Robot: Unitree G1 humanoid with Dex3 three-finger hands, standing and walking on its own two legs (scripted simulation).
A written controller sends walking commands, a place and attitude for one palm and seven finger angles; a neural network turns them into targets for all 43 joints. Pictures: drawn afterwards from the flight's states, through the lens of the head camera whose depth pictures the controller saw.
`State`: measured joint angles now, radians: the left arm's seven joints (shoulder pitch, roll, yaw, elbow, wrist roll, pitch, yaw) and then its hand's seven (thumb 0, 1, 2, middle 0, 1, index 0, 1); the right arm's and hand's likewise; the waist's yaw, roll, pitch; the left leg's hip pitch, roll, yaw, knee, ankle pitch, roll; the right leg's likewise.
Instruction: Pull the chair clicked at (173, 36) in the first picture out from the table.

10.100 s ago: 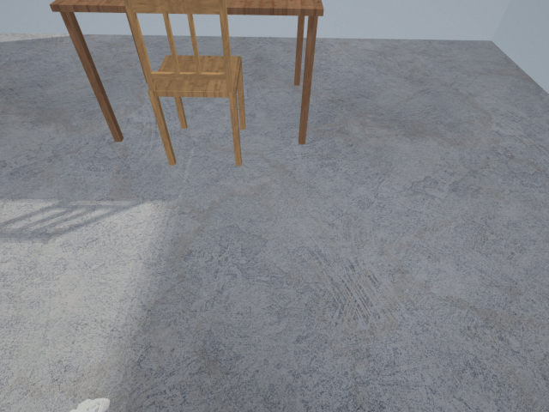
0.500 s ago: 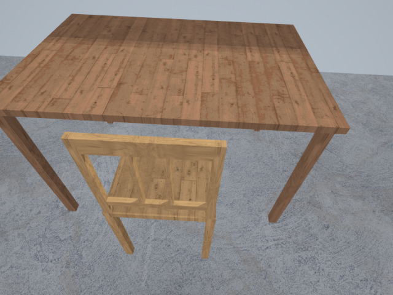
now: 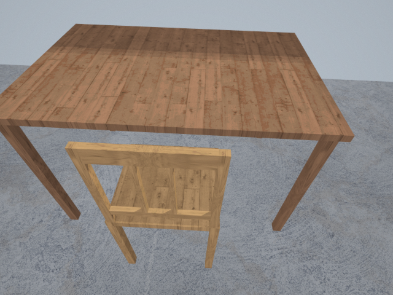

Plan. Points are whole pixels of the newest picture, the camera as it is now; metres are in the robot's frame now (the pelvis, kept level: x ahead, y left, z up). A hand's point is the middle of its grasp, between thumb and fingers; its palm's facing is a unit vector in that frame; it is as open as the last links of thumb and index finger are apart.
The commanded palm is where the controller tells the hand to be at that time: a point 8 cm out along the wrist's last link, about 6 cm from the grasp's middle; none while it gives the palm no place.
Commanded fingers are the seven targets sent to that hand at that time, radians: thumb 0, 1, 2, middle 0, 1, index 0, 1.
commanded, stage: come to a stop and stand still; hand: left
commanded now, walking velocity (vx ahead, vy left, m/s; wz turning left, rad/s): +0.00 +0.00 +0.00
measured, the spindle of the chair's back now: (139, 189) +0.42 +0.19 -0.12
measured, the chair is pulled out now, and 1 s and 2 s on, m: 0.00 0.00 0.00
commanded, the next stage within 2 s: look again from close up in 0.04 s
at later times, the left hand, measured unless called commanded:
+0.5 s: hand out of the picture +0.02 +0.19 -0.18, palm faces +0.02 -0.98 -0.22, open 7.4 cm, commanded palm none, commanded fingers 0.00 0.90 0.90 -0.20 -0.30 -0.20 -0.30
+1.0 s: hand out of the picture +0.02 +0.20 -0.18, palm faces +0.06 -0.98 -0.20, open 7.4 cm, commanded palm +0.10 +0.25 -0.08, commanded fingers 0.00 0.83 0.87 -0.19 -0.29 -0.19 -0.29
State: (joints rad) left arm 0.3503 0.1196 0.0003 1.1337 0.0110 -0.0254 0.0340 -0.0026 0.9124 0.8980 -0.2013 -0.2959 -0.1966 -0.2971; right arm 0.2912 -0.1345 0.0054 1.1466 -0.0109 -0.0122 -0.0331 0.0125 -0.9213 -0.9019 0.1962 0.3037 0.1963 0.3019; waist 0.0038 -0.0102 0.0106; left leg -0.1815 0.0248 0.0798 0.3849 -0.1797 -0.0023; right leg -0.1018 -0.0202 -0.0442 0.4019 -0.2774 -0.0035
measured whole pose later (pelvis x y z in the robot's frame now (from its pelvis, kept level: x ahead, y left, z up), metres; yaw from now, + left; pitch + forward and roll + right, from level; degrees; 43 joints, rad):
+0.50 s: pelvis +0.00 +0.02 -0.01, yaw +0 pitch -1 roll +0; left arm 0.29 0.16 0.00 1.04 0.01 -0.01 0.04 0.00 0.91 0.90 -0.20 -0.30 -0.20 -0.30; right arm 0.30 -0.16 0.00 1.06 -0.01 -0.01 -0.02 0.01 -0.92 -0.90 0.20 0.30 0.20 0.30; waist -0.01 0.01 0.02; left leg -0.26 0.02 0.08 0.56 -0.27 0.02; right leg -0.17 -0.04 -0.04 0.55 -0.36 0.02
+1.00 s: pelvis +0.00 +0.02 -0.01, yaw +0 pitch -1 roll +0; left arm 0.34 0.17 0.01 0.92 -0.02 0.06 0.04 0.00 0.91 0.90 -0.20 -0.30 -0.20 -0.30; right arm 0.25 -0.18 0.00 1.03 0.00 -0.02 -0.02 0.01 -0.91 -0.90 0.20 0.30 0.20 0.30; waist 0.00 -0.01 0.05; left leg -0.25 0.01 0.09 0.51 -0.25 0.03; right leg -0.15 -0.04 -0.04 0.48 -0.32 0.03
